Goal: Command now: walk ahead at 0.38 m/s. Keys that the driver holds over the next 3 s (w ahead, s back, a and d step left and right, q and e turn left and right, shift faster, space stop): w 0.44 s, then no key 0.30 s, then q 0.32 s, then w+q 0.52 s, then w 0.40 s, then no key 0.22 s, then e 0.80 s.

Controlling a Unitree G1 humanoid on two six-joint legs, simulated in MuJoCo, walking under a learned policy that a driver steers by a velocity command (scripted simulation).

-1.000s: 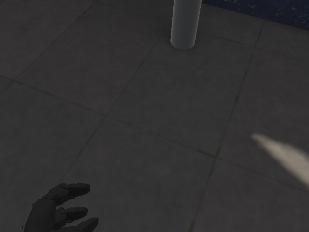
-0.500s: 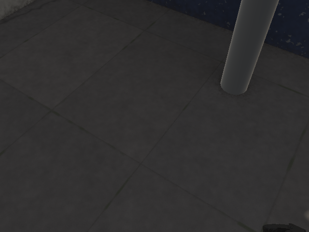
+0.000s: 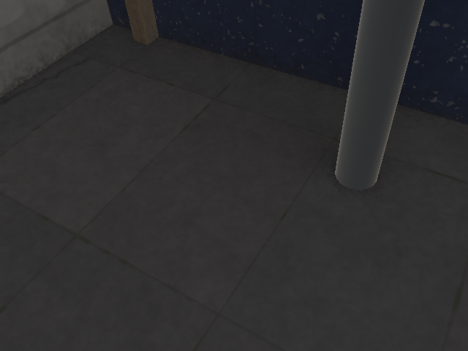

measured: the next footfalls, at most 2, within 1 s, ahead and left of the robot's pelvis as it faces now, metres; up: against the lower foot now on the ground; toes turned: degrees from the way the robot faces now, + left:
left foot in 0.26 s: +0.23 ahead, +0.16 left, +0.00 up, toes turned +3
right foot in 0.72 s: +0.49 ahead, -0.05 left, +0.00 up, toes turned +1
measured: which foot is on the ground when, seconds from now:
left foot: up 0.00-0.24, down 0.26-0.74, up 0.76-1.00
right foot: down 0.00-0.26, up 0.28-0.70, down 0.72-1.00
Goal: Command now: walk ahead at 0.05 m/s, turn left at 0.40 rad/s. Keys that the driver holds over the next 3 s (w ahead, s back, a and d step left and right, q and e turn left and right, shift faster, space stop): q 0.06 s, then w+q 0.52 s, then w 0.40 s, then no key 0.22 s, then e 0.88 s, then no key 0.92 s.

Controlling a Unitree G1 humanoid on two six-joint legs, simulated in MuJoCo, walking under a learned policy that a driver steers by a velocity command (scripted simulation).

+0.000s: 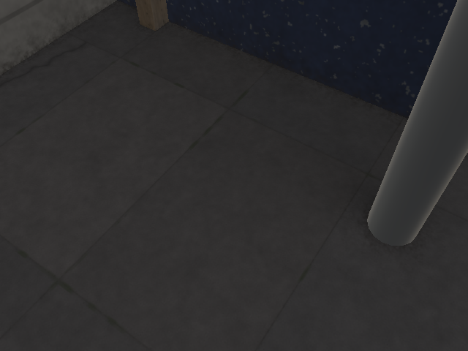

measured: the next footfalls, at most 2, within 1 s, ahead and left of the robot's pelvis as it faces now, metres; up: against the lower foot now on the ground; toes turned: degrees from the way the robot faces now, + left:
left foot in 0.14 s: +0.04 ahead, +0.13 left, +0.00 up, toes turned +8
right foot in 0.66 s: +0.38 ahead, -0.03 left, +0.00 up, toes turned +23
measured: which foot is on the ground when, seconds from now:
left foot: up 0.00-0.12, down 0.14-0.66, up 0.68-1.00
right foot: down 0.00-0.14, up 0.16-0.64, down 0.66-1.00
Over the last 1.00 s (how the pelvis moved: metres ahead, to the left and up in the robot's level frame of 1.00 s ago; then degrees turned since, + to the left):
0.35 0.05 -0.01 7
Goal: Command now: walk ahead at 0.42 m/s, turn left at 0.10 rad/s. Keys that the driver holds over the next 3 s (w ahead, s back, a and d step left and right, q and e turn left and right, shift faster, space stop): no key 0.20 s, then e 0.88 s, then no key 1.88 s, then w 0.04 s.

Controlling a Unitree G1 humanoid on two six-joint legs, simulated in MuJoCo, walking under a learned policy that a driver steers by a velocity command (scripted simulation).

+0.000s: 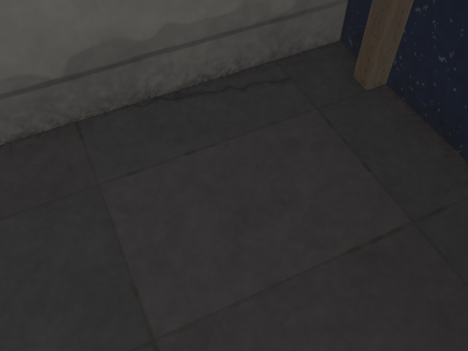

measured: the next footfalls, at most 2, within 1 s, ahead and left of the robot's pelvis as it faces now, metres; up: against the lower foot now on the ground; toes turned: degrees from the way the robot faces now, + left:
left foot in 0.12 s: +0.27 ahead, +0.13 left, +0.00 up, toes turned +1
right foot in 0.58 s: +0.23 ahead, -0.10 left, +0.00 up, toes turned -13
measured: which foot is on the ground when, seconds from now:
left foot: up 0.00-0.10, down 0.12-0.58, up 0.60-1.00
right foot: down 0.00-0.14, up 0.16-0.56, down 0.58-1.00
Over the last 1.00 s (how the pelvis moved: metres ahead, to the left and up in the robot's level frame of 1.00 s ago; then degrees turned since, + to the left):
0.38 0.09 0.01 25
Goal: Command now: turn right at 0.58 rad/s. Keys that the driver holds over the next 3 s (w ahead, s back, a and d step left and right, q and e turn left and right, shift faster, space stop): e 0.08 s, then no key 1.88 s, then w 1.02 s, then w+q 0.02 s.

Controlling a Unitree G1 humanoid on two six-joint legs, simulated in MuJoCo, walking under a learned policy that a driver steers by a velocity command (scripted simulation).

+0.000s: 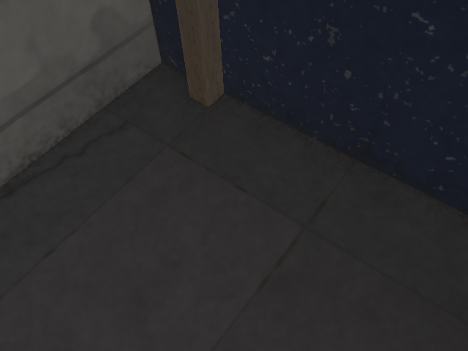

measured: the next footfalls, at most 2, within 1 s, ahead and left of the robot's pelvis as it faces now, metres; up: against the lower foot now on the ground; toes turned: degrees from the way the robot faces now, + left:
left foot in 0.06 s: +0.06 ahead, +0.14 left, +0.00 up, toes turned -8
right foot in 0.42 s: +0.02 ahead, -0.12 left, +0.00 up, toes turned -6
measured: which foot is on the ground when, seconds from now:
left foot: up 0.00-0.04, down 0.06-1.00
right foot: down 0.00-0.06, up 0.08-0.40, down 0.42-1.00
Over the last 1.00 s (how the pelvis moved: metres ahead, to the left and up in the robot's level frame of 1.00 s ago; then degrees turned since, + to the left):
0.22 0.00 0.00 -24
